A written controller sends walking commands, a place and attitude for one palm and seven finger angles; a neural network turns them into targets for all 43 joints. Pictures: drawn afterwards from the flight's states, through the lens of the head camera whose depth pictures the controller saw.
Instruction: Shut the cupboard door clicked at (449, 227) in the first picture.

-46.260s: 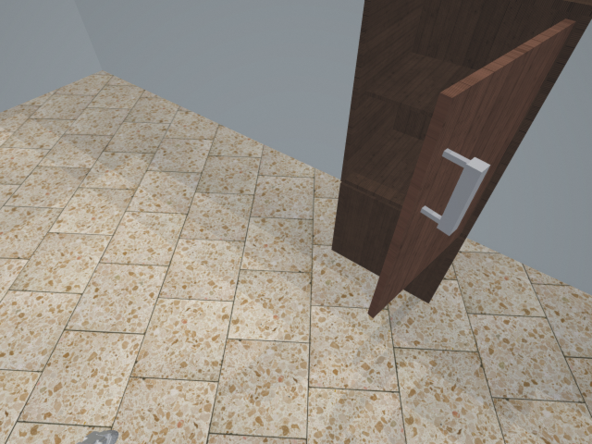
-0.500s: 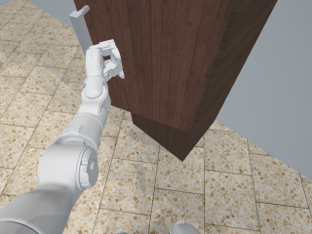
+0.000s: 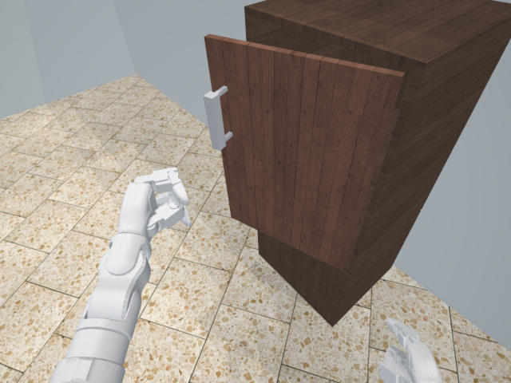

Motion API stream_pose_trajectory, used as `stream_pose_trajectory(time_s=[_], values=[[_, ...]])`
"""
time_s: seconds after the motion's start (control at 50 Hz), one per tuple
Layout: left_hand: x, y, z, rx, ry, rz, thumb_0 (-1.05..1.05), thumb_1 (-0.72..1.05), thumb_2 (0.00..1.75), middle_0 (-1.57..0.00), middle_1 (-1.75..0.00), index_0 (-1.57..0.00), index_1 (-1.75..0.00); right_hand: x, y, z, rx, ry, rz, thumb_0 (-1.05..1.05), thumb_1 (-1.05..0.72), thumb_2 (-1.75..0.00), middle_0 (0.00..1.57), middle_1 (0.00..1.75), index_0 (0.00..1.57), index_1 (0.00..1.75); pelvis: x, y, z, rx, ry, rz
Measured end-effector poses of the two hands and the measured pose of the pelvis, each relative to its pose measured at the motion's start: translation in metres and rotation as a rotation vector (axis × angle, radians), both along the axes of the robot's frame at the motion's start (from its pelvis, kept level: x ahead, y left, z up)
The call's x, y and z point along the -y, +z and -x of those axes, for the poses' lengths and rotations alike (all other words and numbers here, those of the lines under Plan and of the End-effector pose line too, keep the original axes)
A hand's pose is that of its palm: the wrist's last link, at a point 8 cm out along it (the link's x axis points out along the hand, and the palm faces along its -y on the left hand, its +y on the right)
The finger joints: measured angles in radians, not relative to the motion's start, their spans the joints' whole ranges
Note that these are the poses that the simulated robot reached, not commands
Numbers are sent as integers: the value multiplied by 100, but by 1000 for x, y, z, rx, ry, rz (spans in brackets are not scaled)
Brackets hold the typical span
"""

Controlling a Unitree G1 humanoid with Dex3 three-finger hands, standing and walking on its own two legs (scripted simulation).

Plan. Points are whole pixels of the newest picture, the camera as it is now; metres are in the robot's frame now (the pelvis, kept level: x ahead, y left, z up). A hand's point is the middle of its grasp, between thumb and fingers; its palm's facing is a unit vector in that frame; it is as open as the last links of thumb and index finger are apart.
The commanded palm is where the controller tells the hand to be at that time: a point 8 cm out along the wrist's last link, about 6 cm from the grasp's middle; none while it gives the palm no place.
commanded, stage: draw the hand back to the body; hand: left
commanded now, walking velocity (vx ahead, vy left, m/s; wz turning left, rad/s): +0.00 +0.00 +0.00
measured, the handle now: (221, 118) +0.67 +0.12 +0.08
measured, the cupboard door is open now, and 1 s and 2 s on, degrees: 18 18 18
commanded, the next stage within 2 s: step back with the hand held close in 0.96 s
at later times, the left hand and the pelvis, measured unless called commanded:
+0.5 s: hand (52, 271) +0.22 +0.26 +0.15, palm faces +0.41 -0.84 -0.36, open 5.4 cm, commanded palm +0.16 +0.30 +0.18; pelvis +0.01 +0.01 +0.01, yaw +1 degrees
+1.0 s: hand (23, 283) +0.19 +0.28 +0.17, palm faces +0.48 -0.79 -0.39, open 7.4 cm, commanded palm +0.14 +0.31 +0.18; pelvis +0.01 +0.01 +0.01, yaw +1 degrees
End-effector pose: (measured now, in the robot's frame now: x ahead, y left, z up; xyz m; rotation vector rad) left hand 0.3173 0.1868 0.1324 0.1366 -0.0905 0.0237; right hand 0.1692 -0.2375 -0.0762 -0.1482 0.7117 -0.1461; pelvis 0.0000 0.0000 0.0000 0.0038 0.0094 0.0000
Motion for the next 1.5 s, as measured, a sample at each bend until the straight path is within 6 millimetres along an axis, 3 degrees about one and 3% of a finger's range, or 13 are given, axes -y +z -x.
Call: stream_pose_trajectory(time_s=[0.14, 0.3, 0.48, 0.66, 0.84, 1.04, 1.3, 1.5], values=[[-37, 4, 49, -11, 132, -64, 1, 89, 90, -104, -121, -104, -121, -28, 21, -32, 61, 98, 1, 1, -91, -90, 20, 30, 20, 30, -1, 7, 1, 52, 18, 4], [-72, 19, 95, 11, 260, -134, 2, 89, 90, -83, -98, -82, -98, -46, 8, -25, 2, 147, -17, 1, -91, -90, 21, 30, 20, 30, -6, 11, -3, 77, 27, 6], [-107, 34, 137, 14, 386, -233, 1, 89, 90, -58, -71, -58, -71, -40, -7, -6, -63, 111, -16, 1, -91, -90, 21, 30, 20, 30, -9, 10, -8, 80, 23, 7], [-134, 51, 179, 26, 506, -340, 1, 89, 90, -35, -45, -34, -45, -26, -4, -9, -26, 86, 14, 1, -91, -90, 21, 30, 20, 30, -10, 10, -11, 78, 23, 9], [-129, 40, 176, 32, 517, -274, 1, 89, 90, -23, -33, -23, -33, -28, 5, -21, 22, 112, 37, 1, -91, -90, 21, 30, 20, 30, -9, 10, -8, 78, 30, 6], [-123, 52, 168, 69, 469, -304, 1, 89, 90, -22, -31, -21, -31, -34, 8, -23, 47, 113, 10, 1, -91, -90, 21, 30, 20, 30, -7, 10, -10, 80, 20, 8], [-132, 49, 165, 52, 428, -377, 1, 89, 90, -21, -31, -21, -31, -17, -4, -3, -60, 27, 50, 1, -91, -90, 21, 30, 20, 30, -17, 5, -3, 1, 24, 21], [-144, 52, 181, 85, 377, -422, 1, 89, 90, -22, -31, -21, -31, -19, 4, 27, -63, -24, 86, 1, -91, -90, 21, 30, 20, 30, -27, 1, 23, -11, 7, 16]])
